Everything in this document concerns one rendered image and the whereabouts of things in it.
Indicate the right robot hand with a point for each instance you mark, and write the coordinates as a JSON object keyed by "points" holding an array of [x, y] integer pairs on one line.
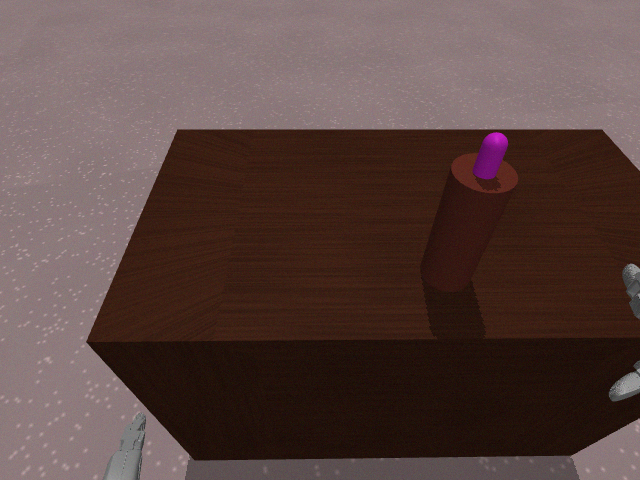
{"points": [[629, 385]]}

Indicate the bottle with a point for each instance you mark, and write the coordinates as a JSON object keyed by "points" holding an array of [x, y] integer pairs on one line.
{"points": [[476, 193]]}

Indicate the left robot hand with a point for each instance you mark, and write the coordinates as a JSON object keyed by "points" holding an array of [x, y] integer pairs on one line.
{"points": [[125, 463]]}

